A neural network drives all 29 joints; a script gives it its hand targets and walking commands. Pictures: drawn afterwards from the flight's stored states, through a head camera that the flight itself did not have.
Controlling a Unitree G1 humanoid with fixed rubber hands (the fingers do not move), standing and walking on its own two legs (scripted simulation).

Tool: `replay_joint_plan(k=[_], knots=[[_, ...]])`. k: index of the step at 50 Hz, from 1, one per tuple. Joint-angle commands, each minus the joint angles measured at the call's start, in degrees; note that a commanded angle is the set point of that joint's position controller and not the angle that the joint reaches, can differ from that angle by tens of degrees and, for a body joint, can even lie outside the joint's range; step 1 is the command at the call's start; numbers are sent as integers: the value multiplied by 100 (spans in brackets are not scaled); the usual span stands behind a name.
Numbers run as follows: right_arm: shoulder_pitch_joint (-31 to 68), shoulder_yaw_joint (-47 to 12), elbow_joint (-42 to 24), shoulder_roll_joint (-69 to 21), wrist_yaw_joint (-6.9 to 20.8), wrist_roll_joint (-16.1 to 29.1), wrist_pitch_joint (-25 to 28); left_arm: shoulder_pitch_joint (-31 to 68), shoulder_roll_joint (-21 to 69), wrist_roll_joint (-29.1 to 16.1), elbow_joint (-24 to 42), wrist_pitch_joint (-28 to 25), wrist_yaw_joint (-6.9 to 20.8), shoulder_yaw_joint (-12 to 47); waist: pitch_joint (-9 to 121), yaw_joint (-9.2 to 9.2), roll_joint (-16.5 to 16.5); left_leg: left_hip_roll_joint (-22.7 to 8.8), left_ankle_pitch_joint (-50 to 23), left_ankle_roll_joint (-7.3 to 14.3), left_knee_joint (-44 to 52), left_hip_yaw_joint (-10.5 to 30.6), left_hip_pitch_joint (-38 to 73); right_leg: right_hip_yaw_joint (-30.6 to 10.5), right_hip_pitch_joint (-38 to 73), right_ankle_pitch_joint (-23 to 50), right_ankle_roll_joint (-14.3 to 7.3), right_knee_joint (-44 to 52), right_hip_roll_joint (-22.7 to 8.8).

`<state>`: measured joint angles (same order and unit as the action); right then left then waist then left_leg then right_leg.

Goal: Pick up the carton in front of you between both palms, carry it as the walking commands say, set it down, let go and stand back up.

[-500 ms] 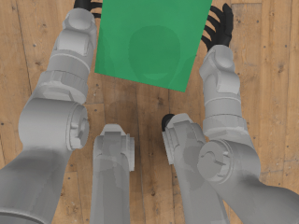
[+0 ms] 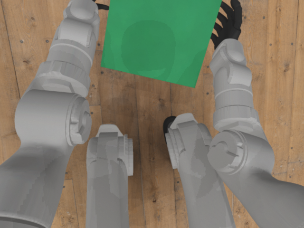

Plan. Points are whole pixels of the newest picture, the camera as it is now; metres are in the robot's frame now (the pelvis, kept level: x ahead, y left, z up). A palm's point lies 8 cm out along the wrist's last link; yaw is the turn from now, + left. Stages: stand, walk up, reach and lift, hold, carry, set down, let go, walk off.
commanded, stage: set down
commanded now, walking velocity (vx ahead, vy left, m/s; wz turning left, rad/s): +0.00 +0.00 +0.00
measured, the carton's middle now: (154, 33) +0.52 -0.04 -0.25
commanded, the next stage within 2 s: none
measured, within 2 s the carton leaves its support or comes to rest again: rests again in 0.40 s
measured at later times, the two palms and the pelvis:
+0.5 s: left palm (86, 5) +0.56 +0.12 -0.18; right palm (222, 35) +0.50 -0.18 -0.16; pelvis +0.01 +0.00 -0.01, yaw +0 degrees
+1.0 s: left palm (73, 22) +0.54 +0.15 -0.22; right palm (234, 55) +0.46 -0.23 -0.19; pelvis -0.01 +0.00 -0.02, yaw -1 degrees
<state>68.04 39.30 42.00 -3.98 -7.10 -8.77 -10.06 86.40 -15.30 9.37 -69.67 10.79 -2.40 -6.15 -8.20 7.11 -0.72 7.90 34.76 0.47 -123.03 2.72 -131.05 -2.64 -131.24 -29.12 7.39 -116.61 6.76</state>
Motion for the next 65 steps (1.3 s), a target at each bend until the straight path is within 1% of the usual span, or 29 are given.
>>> replay_joint_plan(k=[1,5,10,14,24,25,26,29,33,35,37,38,39,40,41,43,45,46,47,48,50,53,57,60,63,65], knots=[[2895,-2040,405,-3421,1195,213,-120,1642,3964,-190,182,-152,1116,610,4935,-32,809,-94,-1513,180,1460,20,2430,836,2383,1413,-246,363,103],[2808,-1914,539,-3277,1207,178,-113,1493,3745,-61,48,-130,1153,462,4690,-121,750,-137,-1460,218,1424,19,2271,775,2325,1375,-261,340,111],[2567,-1748,757,-3064,1219,109,-124,1264,3533,108,-125,-95,1200,317,4412,-202,783,-183,-1474,250,1379,23,2148,711,2213,1345,-273,315,124],[2337,-1605,929,-2904,1226,41,-109,1116,3407,168,-161,-93,1229,265,4243,-172,786,-209,-1541,265,1341,56,2070,679,2112,1360,-288,299,126],[1948,-1418,1194,-2593,1244,0,-11,885,3168,143,-186,-143,1247,337,3969,-99,840,-276,-1875,266,1207,194,2040,628,1818,1469,-318,177,89],[1848,-1376,1275,-2541,1217,-14,11,867,3092,154,-154,-179,1203,343,3920,-86,833,-285,-1894,250,1199,205,2054,625,1765,1463,-304,167,85],[1908,-1388,1212,-2544,1237,4,36,889,3092,116,-150,-181,1221,372,3913,-102,838,-290,-1960,264,1177,228,2046,617,1767,1496,-320,141,82],[1833,-1338,1284,-2443,1241,5,78,864,3020,82,-174,-219,1216,417,3851,-80,871,-305,-2069,256,1124,262,2058,607,1681,1516,-320,89,59],[1602,-1131,1428,-2117,1168,-45,168,994,2602,39,-163,-303,1137,540,3748,-6,878,-358,-2166,211,1089,323,2172,638,1658,1470,-259,27,-2],[1380,-948,1539,-1685,1073,-61,225,1034,2116,-17,-155,-354,1044,577,3743,58,829,-396,-2088,191,1100,340,2281,681,1741,1365,-217,18,-47],[998,-733,1649,-921,867,-25,359,1018,1219,-172,-95,-430,856,608,3829,133,798,-480,-2023,165,1085,365,2415,719,1856,1333,-167,-6,-114],[816,-664,1639,-428,730,45,451,955,658,-275,-82,-471,728,621,3856,161,804,-533,-1997,149,1085,390,2491,736,1891,1320,-145,-9,-162],[532,-517,1556,427,492,124,594,778,-245,-349,-95,-539,517,564,3877,207,801,-590,-1954,118,1091,421,2526,765,1937,1328,-126,0,-220],[438,-490,1521,1112,285,299,749,791,-885,-515,-1,-623,327,646,3939,221,818,-639,-1996,106,1079,463,2581,771,1971,1395,-126,-16,-266],[498,-522,1499,1441,137,497,886,943,-1203,-698,78,-688,191,729,4063,264,821,-674,-2093,96,1054,516,2625,769,1992,1540,-137,-39,-298],[690,-855,1580,1600,42,965,1068,1242,-1346,-1085,231,-792,93,993,4233,268,921,-723,-2310,82,976,596,2796,745,1964,1803,-194,-100,-380],[940,-1292,1618,1561,63,1438,1164,1550,-1350,-1440,428,-886,91,1310,4390,256,1040,-784,-2416,84,904,655,3014,732,1887,1958,-243,-145,-462],[1067,-1496,1591,1534,83,1653,1185,1735,-1354,-1597,572,-919,104,1459,4536,264,1102,-814,-2398,85,878,663,3160,730,1909,2006,-264,-153,-501],[1186,-1661,1623,1600,83,1829,1216,1894,-1343,-1767,737,-948,115,1611,4685,264,1178,-833,-2079,82,926,610,3086,720,2158,1978,-303,-143,-565],[1244,-1857,1520,1533,81,2045,1210,2066,-1425,-1875,797,-949,132,1716,4830,287,1153,-873,-2156,92,887,621,3377,740,2101,2019,-291,-125,-570],[1315,-2143,1398,1589,56,2394,1181,2179,-1561,-2061,949,-918,153,1820,5225,248,1313,-924,-2273,89,772,568,3938,747,2128,2029,-296,-102,-579],[1313,-2367,1174,1693,-64,2694,1067,2164,-1772,-2098,952,-786,167,1827,5693,178,1463,-959,-1995,85,749,388,4338,763,2497,1872,-309,22,-551],[1049,-2430,596,1734,-351,2691,881,2047,-1910,-1970,1057,-573,183,1615,6467,192,1446,-876,-1539,117,935,95,4559,845,3358,1777,-327,335,-442],[768,-2360,-26,1832,-602,2461,682,1886,-2037,-1813,1288,-385,195,1318,7024,292,1282,-755,-1337,170,1196,-71,4714,921,3911,1712,-352,668,-332],[642,-2182,-329,1791,-757,2121,482,1613,-2082,-1707,1062,-226,278,1050,6495,369,1064,-692,-986,198,1514,-107,4298,904,3903,1459,-359,1002,-301],[597,-2092,-435,1655,-785,1913,413,1460,-2039,-1692,860,-209,365,935,6043,397,908,-672,-868,213,1691,-87,3949,865,3823,1377,-350,1182,-302]])
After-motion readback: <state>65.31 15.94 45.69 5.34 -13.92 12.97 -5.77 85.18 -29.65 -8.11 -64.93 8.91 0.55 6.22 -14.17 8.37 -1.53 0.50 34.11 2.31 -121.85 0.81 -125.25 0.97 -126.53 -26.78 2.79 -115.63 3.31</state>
